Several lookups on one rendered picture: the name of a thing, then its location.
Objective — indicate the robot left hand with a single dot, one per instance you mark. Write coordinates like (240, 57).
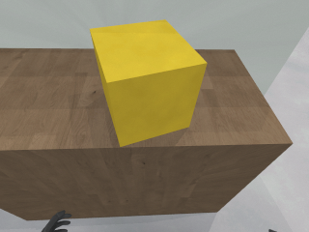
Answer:
(55, 223)

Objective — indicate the carton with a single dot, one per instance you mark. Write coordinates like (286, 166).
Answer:
(151, 78)

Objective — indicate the pedestal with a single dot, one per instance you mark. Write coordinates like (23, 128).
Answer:
(59, 150)

